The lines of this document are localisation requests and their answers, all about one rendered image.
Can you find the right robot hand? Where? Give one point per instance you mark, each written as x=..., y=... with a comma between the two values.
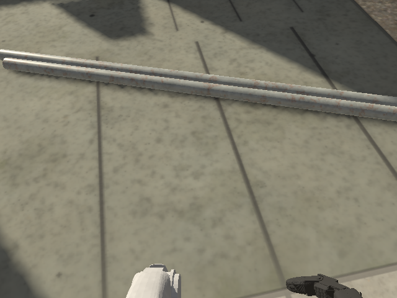
x=321, y=286

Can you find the left robot thigh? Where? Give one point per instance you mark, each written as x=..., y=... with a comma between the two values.
x=156, y=283

